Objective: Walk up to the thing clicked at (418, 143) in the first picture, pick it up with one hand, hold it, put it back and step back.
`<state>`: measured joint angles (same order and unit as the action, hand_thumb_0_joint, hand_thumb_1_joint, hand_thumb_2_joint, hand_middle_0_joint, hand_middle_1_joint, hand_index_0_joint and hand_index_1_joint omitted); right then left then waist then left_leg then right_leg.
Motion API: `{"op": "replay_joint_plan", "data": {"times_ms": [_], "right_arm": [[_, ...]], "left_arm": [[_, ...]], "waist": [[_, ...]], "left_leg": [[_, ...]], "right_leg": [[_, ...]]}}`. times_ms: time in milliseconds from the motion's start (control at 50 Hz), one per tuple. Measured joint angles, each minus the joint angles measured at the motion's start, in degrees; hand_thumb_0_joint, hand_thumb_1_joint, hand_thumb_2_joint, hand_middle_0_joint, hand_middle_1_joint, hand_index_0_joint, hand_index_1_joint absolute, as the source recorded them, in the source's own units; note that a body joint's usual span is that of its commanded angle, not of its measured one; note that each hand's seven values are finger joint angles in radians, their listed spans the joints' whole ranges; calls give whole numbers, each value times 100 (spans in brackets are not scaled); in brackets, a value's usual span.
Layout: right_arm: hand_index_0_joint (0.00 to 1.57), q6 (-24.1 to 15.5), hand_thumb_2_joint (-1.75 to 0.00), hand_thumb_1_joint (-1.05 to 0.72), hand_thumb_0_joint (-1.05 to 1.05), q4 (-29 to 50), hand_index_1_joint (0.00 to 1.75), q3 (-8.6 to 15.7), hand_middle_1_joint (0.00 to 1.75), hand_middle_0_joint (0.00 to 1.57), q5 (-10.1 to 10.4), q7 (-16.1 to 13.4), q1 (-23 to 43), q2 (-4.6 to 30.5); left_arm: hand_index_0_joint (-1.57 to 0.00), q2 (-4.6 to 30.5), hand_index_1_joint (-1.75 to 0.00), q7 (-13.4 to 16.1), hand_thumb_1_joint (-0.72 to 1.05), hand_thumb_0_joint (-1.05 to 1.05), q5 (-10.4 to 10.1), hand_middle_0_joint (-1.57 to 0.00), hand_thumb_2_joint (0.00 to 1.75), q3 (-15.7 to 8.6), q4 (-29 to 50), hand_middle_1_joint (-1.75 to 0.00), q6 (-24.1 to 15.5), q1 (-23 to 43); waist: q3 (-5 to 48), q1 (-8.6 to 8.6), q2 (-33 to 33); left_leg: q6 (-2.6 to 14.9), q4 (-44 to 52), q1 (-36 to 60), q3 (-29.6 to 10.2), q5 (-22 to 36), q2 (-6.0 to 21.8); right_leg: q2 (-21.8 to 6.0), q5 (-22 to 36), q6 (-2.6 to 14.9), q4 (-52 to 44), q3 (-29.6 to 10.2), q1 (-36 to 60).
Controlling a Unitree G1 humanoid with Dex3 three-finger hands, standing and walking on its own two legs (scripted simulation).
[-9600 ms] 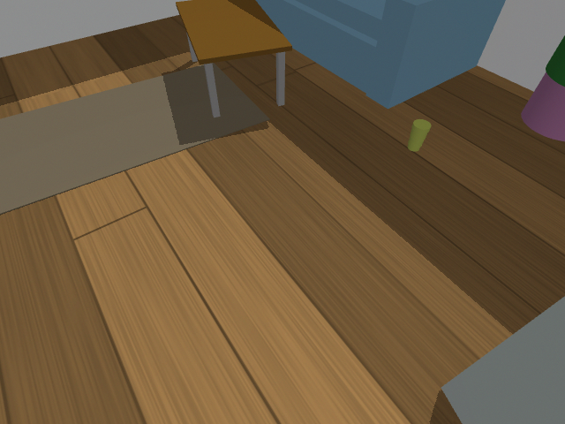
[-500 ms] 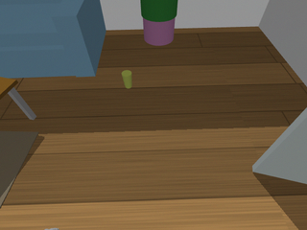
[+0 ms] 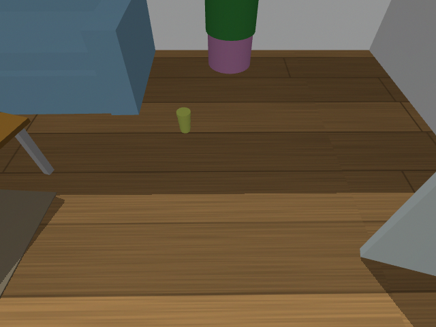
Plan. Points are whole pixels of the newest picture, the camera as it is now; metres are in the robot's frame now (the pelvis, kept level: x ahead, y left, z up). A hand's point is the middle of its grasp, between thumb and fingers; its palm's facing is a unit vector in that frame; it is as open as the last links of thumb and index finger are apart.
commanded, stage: stand
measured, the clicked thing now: (184, 121) +1.43 +0.24 -0.70
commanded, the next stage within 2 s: none
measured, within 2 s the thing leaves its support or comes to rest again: neither
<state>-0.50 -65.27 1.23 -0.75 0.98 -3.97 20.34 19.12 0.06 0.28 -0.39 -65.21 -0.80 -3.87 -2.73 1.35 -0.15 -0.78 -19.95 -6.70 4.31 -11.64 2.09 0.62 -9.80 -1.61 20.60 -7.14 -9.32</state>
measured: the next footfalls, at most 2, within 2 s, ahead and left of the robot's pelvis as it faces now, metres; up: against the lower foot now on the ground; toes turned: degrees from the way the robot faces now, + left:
none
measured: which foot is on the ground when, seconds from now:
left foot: down 0.00-1.00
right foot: down 0.00-1.00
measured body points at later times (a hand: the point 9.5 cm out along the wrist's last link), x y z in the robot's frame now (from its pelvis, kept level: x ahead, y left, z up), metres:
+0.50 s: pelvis +0.01 +0.00 +0.00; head +0.01 +0.00 +0.45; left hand +0.08 +0.30 -0.13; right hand +0.10 -0.30 -0.13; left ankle -0.01 +0.13 -0.75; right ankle +0.02 -0.14 -0.75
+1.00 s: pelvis +0.00 +0.00 +0.00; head +0.01 +0.00 +0.45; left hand +0.07 +0.31 -0.13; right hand +0.08 -0.30 -0.13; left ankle -0.01 +0.13 -0.75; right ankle +0.02 -0.14 -0.75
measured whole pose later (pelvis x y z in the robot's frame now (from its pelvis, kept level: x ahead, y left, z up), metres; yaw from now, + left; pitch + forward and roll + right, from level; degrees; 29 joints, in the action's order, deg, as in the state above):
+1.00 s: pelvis +0.00 +0.00 +0.00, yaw +2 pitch -2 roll +0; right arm -0.5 -65.2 1.1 -0.7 0.9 -6.1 20.4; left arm 19.7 0.0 0.6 -0.1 -64.9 -0.4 -6.5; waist -2.5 0.8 0.0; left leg -0.3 -18.7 -6.0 2.3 -10.7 1.0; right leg -0.6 -9.4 -2.0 18.8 -5.1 -7.5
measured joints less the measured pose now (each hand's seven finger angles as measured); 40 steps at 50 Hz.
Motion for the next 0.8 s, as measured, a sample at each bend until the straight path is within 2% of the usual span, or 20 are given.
{"op": "replay_joint_plan", "data": {"times_ms": [800], "right_arm": [[21, 1, -90, -91, 0, 26, 30, -13, 30, 20, 9, -11, -148, -15]], "left_arm": [[-20, 46, -30, 11, 91, 0, 18, -21, 90, 19, 23, -30, 34, -215]], "waist": [[17, -62, 16]], "left_leg": [[36, 116, 106, -184, 72, -95]], "right_leg": [[-110, 24, -31, -174, 186, 213]]}}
